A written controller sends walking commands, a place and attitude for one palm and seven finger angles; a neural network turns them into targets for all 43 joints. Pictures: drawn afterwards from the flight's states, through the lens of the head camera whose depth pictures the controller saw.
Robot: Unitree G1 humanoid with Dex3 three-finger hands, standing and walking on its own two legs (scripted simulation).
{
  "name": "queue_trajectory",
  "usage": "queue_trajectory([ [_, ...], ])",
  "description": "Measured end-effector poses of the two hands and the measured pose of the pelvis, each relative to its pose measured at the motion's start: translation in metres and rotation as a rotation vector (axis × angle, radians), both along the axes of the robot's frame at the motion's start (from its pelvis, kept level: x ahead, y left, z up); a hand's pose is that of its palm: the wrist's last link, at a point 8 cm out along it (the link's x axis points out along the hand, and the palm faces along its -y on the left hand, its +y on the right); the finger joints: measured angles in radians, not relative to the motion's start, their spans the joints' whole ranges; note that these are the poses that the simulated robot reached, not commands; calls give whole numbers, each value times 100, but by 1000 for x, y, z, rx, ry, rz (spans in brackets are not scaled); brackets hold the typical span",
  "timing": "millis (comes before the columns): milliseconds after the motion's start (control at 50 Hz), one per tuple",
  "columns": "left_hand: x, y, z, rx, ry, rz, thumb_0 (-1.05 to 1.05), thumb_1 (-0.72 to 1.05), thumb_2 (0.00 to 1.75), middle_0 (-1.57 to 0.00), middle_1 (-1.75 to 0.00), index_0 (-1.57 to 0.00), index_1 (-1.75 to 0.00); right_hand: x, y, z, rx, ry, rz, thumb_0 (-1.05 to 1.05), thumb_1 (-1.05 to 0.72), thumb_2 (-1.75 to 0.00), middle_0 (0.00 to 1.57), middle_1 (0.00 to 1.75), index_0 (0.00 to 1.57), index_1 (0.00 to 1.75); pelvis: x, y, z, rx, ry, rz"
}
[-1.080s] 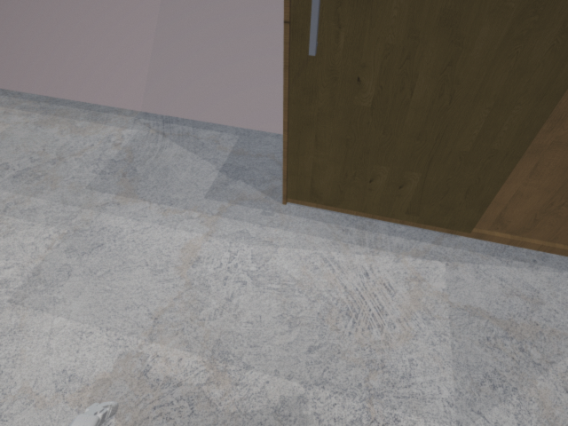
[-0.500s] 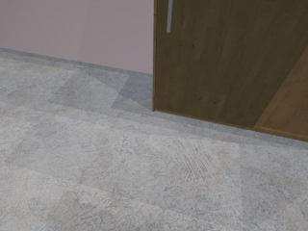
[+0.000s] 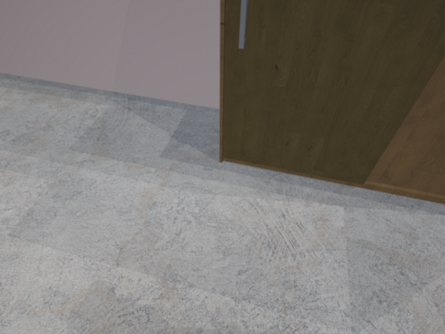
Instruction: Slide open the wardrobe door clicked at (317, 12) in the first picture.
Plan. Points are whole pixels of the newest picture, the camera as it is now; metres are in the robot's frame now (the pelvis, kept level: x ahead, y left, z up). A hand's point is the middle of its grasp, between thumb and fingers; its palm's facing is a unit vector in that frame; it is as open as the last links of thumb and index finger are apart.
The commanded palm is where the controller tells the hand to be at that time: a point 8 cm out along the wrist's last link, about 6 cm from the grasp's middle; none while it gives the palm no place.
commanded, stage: look at it before walking up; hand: left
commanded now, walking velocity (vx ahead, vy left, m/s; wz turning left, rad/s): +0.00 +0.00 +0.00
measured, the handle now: (244, 10) +1.18 -0.02 +0.13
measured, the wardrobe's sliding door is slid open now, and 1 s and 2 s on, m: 0.00 0.00 0.00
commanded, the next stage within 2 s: walk to a spot facing it in 0.36 s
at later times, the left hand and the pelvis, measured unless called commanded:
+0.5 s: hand out of the picture +0.08 +0.25 -0.15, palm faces -0.02 -0.94 -0.34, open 7.4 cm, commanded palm none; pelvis +0.01 +0.00 +0.00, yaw +0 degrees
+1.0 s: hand out of the picture +0.16 +0.20 -0.18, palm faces -0.01 -0.99 -0.14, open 7.4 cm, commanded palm none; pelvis +0.13 +0.02 +0.00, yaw +0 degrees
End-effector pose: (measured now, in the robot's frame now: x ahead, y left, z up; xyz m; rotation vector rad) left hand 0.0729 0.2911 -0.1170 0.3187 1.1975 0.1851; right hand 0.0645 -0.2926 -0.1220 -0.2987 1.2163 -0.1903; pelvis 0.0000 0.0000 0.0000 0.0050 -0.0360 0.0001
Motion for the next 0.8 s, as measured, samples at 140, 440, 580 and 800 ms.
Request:
queue_trajectory([
  [140, -3, 0, -1, -2, 13, 4, 1, 91, 90, -20, -30, -20, -30, 1, -1, 1, -4, 4, 1, 0, -90, -90, 20, 30, 20, 30, 1, 0, 0, 0, 2, 0],
  [440, -2, 0, 0, 2, 15, 11, 1, 91, 90, -20, -30, -20, -30, 13, -3, 2, -6, -10, 10, 0, -90, -90, 20, 30, 20, 30, 5, -2, 1, 0, 1, 2],
  [580, -5, -9, -6, -14, 27, 26, 0, 91, 90, -20, -30, -20, -30, 12, 6, -3, 12, 4, 10, 0, -90, -90, 20, 30, 20, 30, 13, -2, -1, -3, 6, 0],
  [800, -43, -28, -48, -172, 223, 120, 0, 91, 90, -20, -30, -20, -30, -13, 68, -21, 76, 134, -65, 0, -90, -90, 20, 30, 20, 30, 65, 25, -14, -14, 25, -1],
])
